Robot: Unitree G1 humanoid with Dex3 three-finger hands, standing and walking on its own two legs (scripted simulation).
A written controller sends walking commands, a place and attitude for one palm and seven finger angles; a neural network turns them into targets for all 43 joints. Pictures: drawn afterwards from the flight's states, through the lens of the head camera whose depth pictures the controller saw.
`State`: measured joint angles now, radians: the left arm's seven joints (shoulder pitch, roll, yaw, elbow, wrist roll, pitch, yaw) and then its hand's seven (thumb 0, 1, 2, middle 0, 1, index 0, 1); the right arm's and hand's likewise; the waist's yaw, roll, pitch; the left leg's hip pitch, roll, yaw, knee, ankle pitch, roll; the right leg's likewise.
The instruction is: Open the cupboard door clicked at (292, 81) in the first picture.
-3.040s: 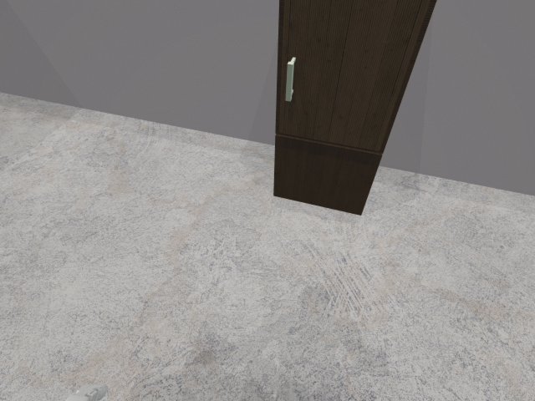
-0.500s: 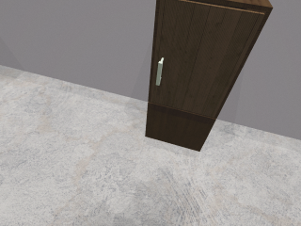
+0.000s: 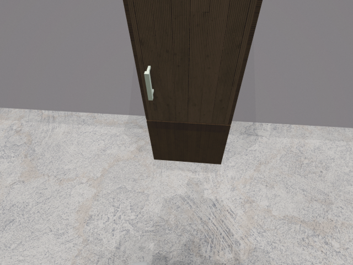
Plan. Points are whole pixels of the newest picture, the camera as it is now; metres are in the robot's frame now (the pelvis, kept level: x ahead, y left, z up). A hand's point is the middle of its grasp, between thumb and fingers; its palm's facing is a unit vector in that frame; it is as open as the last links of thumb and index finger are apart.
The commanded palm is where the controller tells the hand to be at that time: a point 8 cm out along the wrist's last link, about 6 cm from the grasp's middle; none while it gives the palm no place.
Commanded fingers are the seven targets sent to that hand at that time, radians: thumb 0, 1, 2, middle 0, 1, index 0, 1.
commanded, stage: take the last steps up to it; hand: left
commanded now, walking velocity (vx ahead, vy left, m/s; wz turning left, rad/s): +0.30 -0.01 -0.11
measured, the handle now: (149, 83) +0.80 +0.17 -0.08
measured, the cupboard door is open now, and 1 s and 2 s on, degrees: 0 0 0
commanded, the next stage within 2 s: come to a stop and stand still in 0.68 s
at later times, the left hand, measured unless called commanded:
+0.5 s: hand (122, 247) +0.19 +0.17 -0.16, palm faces -0.08 -0.98 -0.18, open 7.3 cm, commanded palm none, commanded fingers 0.00 0.90 0.90 -0.20 -0.30 -0.20 -0.30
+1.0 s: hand (133, 238) +0.22 +0.15 -0.19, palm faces +0.05 -0.99 -0.15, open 7.3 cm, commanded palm none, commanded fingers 0.00 0.90 0.90 -0.20 -0.30 -0.20 -0.30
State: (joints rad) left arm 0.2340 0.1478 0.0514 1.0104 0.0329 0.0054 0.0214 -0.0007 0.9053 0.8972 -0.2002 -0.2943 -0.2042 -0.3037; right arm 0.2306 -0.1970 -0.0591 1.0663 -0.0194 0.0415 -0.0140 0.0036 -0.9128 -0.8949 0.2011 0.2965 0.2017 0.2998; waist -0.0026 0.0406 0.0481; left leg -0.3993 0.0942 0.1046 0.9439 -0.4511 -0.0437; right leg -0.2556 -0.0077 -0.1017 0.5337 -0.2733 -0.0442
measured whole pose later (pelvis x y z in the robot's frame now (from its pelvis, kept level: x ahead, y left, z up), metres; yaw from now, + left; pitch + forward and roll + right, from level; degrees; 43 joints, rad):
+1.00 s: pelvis +0.24 -0.01 +0.00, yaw -2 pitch -2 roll -1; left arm 0.31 0.15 0.03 1.11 0.02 0.02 0.04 0.00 0.91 0.90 -0.20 -0.29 -0.20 -0.30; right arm 0.12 -0.15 -0.02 1.04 -0.01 -0.02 -0.02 0.00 -0.92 -0.90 0.20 0.30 0.20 0.30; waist 0.05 -0.04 0.05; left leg -0.32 0.06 0.13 0.55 -0.20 0.03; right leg -0.15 -0.05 -0.14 0.56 -0.38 0.01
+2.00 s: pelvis +0.16 -0.07 +0.01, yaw -3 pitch -1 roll +0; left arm 0.31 0.13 0.02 1.15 0.01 0.01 0.03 0.00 0.91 0.90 -0.20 -0.29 -0.20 -0.30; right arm 0.31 -0.11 0.00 1.15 -0.01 0.00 -0.03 0.01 -0.91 -0.89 0.20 0.30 0.20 0.30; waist 0.01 0.00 0.01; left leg -0.14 0.04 0.05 0.40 -0.24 -0.02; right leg -0.23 0.00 -0.09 0.40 -0.16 -0.04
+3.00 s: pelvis +0.18 -0.05 +0.00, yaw -2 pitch -1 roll +0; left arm 0.31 0.13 0.02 1.09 0.02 -0.01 0.02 0.00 0.91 0.90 -0.20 -0.29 -0.20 -0.30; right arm 0.33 -0.16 0.01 1.10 -0.02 -0.01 -0.02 0.00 -0.91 -0.90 0.20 0.30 0.20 0.30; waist 0.01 0.02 0.02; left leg -0.17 0.01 0.05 0.53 -0.34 0.01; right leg -0.26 -0.03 -0.09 0.54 -0.26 -0.02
